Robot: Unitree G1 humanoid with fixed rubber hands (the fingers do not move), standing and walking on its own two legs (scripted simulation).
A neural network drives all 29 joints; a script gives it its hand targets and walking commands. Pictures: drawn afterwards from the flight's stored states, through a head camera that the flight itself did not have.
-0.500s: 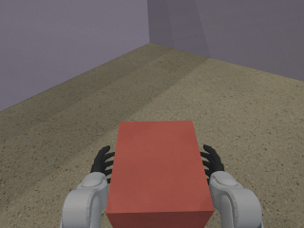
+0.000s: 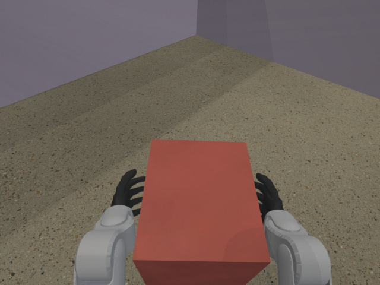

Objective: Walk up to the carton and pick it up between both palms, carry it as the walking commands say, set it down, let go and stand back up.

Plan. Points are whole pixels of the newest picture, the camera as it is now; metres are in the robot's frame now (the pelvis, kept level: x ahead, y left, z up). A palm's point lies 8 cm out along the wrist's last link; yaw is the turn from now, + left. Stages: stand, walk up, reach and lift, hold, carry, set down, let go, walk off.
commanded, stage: carry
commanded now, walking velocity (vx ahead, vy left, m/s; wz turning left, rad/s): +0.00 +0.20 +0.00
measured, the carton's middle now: (195, 226) +0.26 +0.00 +0.02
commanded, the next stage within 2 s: none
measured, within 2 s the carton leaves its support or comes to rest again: neither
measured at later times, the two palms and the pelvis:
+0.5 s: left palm (26, 239) +0.20 +0.29 +0.08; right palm (185, 232) +0.21 +0.02 +0.09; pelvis -0.04 +0.14 +0.00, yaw +1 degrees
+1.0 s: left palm out of the picture +0.15 +0.37 +0.11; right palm (129, 273) +0.15 +0.11 +0.10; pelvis -0.09 +0.25 +0.01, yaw +0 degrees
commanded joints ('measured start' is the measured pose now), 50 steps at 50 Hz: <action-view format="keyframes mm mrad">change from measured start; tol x32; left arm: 1 -327 -878 -543 -81 -259 -27 -148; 50 -318 -849 -495 -151 -260 -43 -154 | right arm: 1 -402 855 551 -147 268 -20 145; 50 -446 893 591 -159 299 0 123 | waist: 1 1 153 -277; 6 26 -277 -116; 20 1 -258 -221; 25 -12 326 -245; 50 11 -207 -166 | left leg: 1 261 254 -291 -157 156 88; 8 -198 75 -181 454 -197 -88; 17 -95 24 -40 209 -219 -143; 24 397 354 -355 -110 542 47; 50 -130 44 -84 323 -232 -141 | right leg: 1 94 7 -2 -240 53 -25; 6 354 -501 494 -651 384 -215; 20 388 -261 86 -356 791 -64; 24 -113 -69 7 60 -266 50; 30 -100 -62 37 172 -8 17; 38 284 -38 -17 -484 220 -20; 41 385 -508 481 -645 390 -202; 50 376 -295 143 -485 717 -136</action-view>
